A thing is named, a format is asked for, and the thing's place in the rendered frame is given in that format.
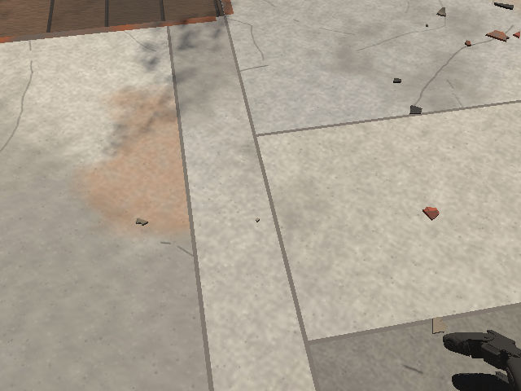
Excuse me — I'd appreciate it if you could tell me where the robot right hand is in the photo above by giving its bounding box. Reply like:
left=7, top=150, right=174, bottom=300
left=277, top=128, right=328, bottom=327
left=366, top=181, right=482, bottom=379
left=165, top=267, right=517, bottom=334
left=443, top=330, right=521, bottom=391

